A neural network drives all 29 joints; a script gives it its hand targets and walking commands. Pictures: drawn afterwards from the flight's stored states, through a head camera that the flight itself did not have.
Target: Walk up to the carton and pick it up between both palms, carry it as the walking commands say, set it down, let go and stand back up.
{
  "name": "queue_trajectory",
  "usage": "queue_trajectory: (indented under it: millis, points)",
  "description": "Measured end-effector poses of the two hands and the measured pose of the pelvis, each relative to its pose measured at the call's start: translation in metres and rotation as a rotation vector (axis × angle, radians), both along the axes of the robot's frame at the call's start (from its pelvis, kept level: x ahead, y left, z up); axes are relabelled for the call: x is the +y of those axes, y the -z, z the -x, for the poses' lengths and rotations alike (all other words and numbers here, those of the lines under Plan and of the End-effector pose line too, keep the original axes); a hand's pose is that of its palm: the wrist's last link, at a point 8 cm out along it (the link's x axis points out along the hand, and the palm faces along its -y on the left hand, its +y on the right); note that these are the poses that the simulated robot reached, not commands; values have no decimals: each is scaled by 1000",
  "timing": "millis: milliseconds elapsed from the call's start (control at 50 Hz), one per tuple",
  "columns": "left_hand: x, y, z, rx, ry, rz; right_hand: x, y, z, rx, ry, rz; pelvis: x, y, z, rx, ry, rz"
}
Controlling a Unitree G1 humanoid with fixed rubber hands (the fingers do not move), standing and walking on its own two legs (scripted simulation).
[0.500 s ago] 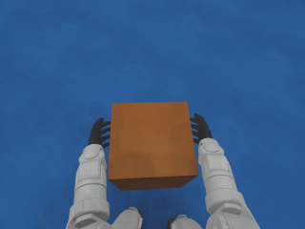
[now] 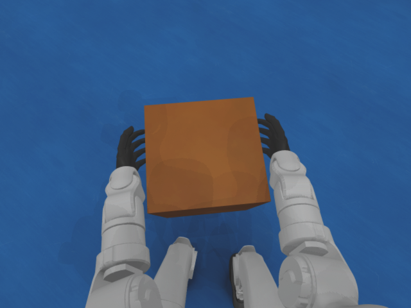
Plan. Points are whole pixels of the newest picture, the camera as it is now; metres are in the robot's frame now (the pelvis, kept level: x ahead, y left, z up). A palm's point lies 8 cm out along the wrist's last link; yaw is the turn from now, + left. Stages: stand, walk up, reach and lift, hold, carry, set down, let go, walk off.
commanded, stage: set down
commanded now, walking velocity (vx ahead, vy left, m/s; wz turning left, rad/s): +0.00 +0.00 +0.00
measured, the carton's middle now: (203, 166) +0.39 +0.05 -0.13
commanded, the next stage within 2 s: none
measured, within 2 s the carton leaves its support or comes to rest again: neither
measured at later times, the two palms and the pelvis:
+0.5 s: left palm (138, 168) +0.37 +0.20 -0.14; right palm (264, 153) +0.44 -0.09 -0.15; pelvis -0.01 -0.01 -0.07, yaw +0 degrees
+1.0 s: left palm (145, 169) +0.39 +0.21 -0.23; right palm (254, 156) +0.46 -0.08 -0.23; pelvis -0.03 +0.00 -0.15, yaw -1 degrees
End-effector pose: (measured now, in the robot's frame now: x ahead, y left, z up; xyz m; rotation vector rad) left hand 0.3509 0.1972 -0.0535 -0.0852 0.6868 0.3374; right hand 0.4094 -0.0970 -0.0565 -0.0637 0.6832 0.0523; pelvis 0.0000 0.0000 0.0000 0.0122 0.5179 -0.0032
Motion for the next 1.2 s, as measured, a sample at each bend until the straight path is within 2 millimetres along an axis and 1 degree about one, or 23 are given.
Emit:
queue_trajectory:
  millis: [520, 880, 1200]
  points:
    - [8, 90, -23, 6, -15, -2, 8, 92, -27, 8, -11, -7, -7, 78, 8, 171, 4, -2]
    - [13, 155, -39, 4, -18, -7, 14, 157, -44, 4, -15, -7, -4, 131, 22, 231, 9, -3]
    - [17, 212, -52, 12, -20, -5, 19, 211, -61, 9, -24, 3, -2, 177, 38, 261, 12, -2]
